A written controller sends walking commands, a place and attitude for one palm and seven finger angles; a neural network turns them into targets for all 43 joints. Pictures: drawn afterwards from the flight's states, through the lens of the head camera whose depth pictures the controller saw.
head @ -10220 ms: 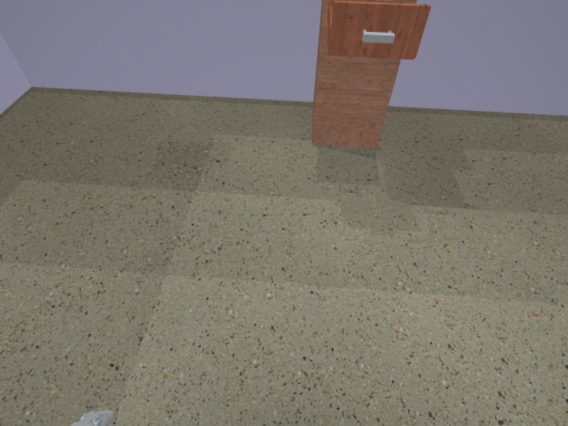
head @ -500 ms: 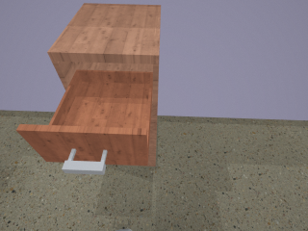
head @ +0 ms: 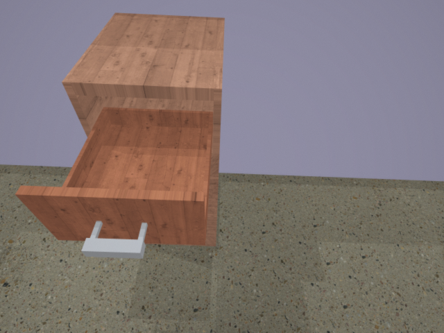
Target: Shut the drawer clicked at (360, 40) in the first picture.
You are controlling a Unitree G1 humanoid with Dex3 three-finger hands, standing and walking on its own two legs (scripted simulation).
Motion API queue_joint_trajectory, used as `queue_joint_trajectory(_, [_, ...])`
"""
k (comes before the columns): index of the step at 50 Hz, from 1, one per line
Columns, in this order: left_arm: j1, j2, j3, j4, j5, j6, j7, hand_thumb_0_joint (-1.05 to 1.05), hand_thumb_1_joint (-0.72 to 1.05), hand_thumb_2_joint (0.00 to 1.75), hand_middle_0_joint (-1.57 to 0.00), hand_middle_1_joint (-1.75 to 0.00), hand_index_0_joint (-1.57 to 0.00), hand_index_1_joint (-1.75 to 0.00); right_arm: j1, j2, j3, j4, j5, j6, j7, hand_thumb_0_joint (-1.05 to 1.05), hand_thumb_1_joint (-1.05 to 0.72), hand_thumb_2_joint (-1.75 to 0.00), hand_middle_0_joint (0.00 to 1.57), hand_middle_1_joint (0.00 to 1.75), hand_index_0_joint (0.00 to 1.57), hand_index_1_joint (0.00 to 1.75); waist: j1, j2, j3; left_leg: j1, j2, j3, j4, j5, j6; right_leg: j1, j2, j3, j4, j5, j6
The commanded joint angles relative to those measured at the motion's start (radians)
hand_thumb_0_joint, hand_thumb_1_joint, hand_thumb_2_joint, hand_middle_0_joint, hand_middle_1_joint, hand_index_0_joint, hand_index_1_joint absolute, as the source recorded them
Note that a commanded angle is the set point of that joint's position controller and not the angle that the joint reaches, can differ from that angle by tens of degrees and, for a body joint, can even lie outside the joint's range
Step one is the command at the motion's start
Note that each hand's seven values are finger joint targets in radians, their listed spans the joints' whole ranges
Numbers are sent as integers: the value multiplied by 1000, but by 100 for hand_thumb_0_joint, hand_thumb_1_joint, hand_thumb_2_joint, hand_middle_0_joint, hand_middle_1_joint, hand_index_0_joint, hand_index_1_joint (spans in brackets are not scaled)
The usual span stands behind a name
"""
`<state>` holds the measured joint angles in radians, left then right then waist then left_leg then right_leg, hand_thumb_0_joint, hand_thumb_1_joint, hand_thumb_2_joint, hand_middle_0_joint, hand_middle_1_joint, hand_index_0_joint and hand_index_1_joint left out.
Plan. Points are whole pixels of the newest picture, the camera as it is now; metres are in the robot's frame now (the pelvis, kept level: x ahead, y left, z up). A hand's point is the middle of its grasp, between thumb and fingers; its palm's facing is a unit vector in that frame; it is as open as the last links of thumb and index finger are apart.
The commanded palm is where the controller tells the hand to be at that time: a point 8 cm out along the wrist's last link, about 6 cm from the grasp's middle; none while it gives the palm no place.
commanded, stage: look again from close up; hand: left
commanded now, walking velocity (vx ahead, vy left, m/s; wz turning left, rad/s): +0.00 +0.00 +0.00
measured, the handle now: (117, 237) +0.29 +0.22 -0.02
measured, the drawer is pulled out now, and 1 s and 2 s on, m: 0.30 0.30 0.30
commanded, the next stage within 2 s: raise the hand and make a fist in 0.42 s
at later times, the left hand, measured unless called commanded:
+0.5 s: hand out of the picture +0.05 +0.20 -0.18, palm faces -0.01 -0.98 -0.18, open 7.4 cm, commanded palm none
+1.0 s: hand (118, 319) +0.15 +0.18 -0.03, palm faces +0.10 -0.99 -0.06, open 6.2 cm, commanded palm +0.12 +0.25 -0.02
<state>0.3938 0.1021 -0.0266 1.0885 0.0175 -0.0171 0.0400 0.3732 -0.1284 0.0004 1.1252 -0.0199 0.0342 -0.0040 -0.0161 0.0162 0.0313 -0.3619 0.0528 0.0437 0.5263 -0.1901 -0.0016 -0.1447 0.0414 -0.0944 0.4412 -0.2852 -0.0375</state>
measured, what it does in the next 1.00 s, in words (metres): lowers itself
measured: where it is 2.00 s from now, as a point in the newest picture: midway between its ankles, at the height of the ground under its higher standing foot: outside the picture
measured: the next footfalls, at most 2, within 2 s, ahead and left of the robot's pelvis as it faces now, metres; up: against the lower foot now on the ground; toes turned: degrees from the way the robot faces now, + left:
none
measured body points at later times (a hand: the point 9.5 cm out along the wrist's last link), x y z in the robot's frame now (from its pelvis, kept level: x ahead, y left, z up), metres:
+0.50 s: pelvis +0.04 +0.03 +0.00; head +0.05 +0.04 +0.45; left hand +0.05 +0.25 -0.16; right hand +0.05 -0.20 -0.15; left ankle +0.08 +0.11 -0.74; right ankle -0.03 -0.10 -0.74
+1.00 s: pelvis +0.01 -0.01 -0.08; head +0.04 +0.01 +0.37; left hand +0.14 +0.23 -0.02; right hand +0.26 -0.23 -0.12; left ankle +0.08 +0.11 -0.74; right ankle +0.00 -0.09 -0.74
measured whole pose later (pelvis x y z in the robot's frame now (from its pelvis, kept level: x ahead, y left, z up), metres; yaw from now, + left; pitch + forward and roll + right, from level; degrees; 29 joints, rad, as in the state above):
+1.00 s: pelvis +0.01 -0.01 -0.08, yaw +2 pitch +11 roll -2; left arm 0.67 0.20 0.11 -0.11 -0.24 -0.55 -0.24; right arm 0.12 -0.21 -0.06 0.53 0.02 -0.23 -0.03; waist 0.04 0.01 -0.15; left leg -0.90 0.04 -0.02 1.13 -0.42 0.00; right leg -0.72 0.04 -0.13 1.11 -0.59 -0.07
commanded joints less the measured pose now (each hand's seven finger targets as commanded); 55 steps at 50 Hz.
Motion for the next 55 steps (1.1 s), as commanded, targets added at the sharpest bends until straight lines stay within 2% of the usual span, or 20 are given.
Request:
queue_joint_trajectory(1, [-37,161,47,-85,-1,-34,18,0,90,90,-20,-30,-20,-30,70,-59,-5,-104,-1,-38,2,0,-90,-90,20,30,20,30,-51,-61,5,95,2,-18,82,-41,17,-187,-209,159,-137,-92,-77])
queue_joint_trajectory(3, [-13,132,45,-79,-4,-23,16,0,90,90,-20,-30,-20,-30,69,-77,-3,-107,1,-51,-5,0,-90,-90,20,30,20,30,-30,-25,1,104,19,-53,8,-2,31,-160,-167,130,-50,-64,-64])
queue_joint_trajectory(5, [38,109,44,-68,-4,-6,15,0,90,90,-20,-30,-20,-30,44,-102,-4,-108,-1,-58,-12,0,-90,-90,20,30,20,30,11,116,34,29,73,-152,-79,33,67,-106,-103,81,41,-75,-35])
queue_joint_trajectory(8, [64,91,39,-51,-4,-1,12,0,90,90,-20,-30,-20,-30,4,-110,-9,-117,3,-52,-19,0,-90,-90,20,30,20,30,30,-8,66,-36,76,-184,-140,-117,84,-71,-95,83,14,-70,-23])
queue_joint_trajectory(25, [20,146,38,-65,2,-2,6,0,90,90,-20,-30,-20,-30,-65,-146,-15,-86,7,-63,-14,0,-90,-90,20,30,20,30,20,-1,-1,168,62,-111,-142,106,67,-71,-139,103,-44,70,10])
queue_joint_trajectory(26, [35,156,29,-53,14,-12,38,0,90,90,-20,-30,-20,-30,-144,-174,-14,-158,15,-61,-13,0,-90,-90,20,30,20,30,35,-57,82,104,66,-99,17,148,41,-136,-153,161,-114,151,8])
queue_joint_trajectory(27, [-665,413,191,-1673,-180,-215,49,0,90,90,-22,-32,-22,-32,-91,-326,-68,-513,60,-207,-45,0,-90,-90,20,30,20,30,-111,158,-452,449,-37,-77,-55,250,30,-130,-68,25,21,282,-3])
queue_joint_trajectory(28, [-194,346,179,-1478,-114,-179,91,0,90,90,-24,-34,-24,-34,-152,-230,-10,-440,53,-304,-76,0,-90,-90,20,30,20,30,24,322,-480,570,43,-144,-104,333,-5,-178,-45,14,178,126,-9])
queue_joint_trajectory(29, [96,133,45,-1325,-142,-56,129,0,90,90,-26,-37,-26,-37,-166,-200,-30,-426,63,-336,-68,0,-90,-90,20,30,20,30,-16,311,-345,445,42,-188,-171,259,-55,-290,-32,5,262,-52,7])
queue_joint_trajectory(30, [146,-15,-56,-1224,-153,-13,109,0,90,90,-28,-39,-28,-39,-132,-189,-27,-407,71,-344,-55,0,-90,-90,20,30,20,30,-24,204,-178,327,29,-167,-169,156,-29,-344,-41,20,270,-86,15])
queue_joint_trajectory(31, [34,41,-16,-1293,-167,-55,93,0,90,90,-30,-41,-30,-41,-157,-220,-49,-464,57,-350,-52,0,-90,-90,20,30,20,30,-40,114,-72,193,17,-160,-111,31,-5,-361,-45,2,199,-110,15])
queue_joint_trajectory(33, [214,36,41,-1136,-173,-150,34,0,90,90,-34,-45,-34,-45,-185,-234,-67,-519,36,-342,-45,0,-90,-90,20,30,20,30,-25,-111,-42,10,-16,-133,14,-129,5,-400,-26,-33,120,-96,14])
queue_joint_trajectory(36, [385,16,76,-1045,-211,-343,-122,0,90,90,-40,-52,-40,-52,-237,-234,-90,-595,26,-315,-17,0,-90,-90,20,30,20,30,34,-270,-152,-140,-32,-77,217,20,3,-481,-11,-32,282,-1,12])
queue_joint_trajectory(37, [299,2,41,-1159,-224,-419,-159,0,90,90,-42,-54,-42,-54,-256,-240,-89,-639,21,-322,-12,0,-90,-90,20,30,20,30,33,-229,-206,-181,-37,-71,265,-11,11,-515,-16,-13,337,-30,15])
queue_joint_trajectory(39, [259,77,82,-1310,-225,-521,-186,0,90,90,-46,-58,-46,-58,-256,-222,-91,-674,21,-334,-2,0,-90,-90,20,30,20,30,50,32,-265,-167,-35,-61,317,-26,12,-565,-19,26,393,-72,1])
queue_joint_trajectory(40, [248,126,113,-1391,-224,-557,-192,0,90,90,-48,-60,-48,-60,-251,-218,-96,-691,20,-336,0,0,-90,-90,20,30,20,30,51,97,-326,-154,-36,-63,337,-22,14,-578,-18,36,411,-79,-7])
queue_joint_trajectory(44, [200,246,209,-1495,-222,-647,-223,0,90,90,-56,-69,-56,-69,-243,-201,-95,-699,26,-325,-15,0,-90,-90,20,30,20,30,17,106,-313,-241,-25,-75,422,-37,30,-645,-13,71,456,-71,-9])
queue_joint_trajectory(47, [212,240,234,-1494,-272,-662,-280,0,90,90,-62,-75,-62,-75,-255,-187,-91,-719,39,-315,-32,0,-90,-90,20,30,20,30,5,95,-314,-307,-25,-74,470,-76,37,-643,-18,111,444,-97,-1])
queue_joint_trajectory(50, [257,208,246,-1398,-318,-548,-326,0,90,90,-68,-82,-68,-82,-254,-186,-79,-732,63,-287,-52,0,-90,-90,20,30,20,30,3,48,-251,-350,-32,-71,472,-140,38,-605,-30,155,366,-160,20])
queue_joint_trajectory(55, [281,244,292,-1404,-350,-388,-364,0,90,90,-78,-93,-78,-93,-257,-185,-66,-752,78,-275,-85,0,-90,-90,20,30,20,30,19,-10,-296,-328,-36,-83,445,-118,43,-506,-60,192,310,-110,62])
